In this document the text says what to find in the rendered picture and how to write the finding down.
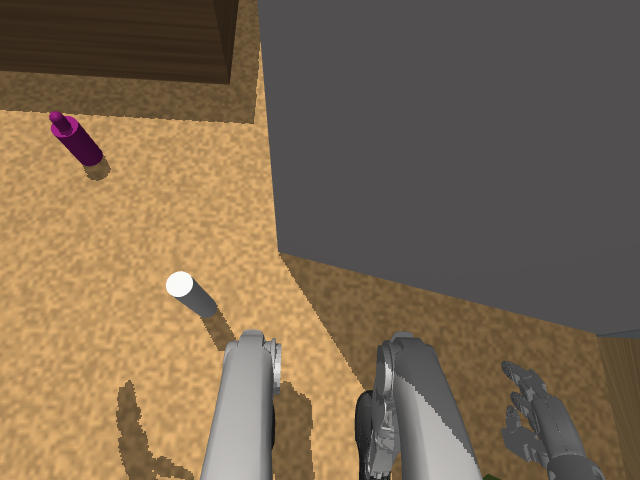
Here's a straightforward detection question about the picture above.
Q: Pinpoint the right robot arm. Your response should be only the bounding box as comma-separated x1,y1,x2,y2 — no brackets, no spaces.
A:
547,455,605,480

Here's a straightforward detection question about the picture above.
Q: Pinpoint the right robot hand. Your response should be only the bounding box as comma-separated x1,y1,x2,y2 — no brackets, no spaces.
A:
501,361,587,469

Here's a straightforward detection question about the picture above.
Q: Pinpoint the right robot foot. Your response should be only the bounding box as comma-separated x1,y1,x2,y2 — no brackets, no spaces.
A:
355,390,391,480

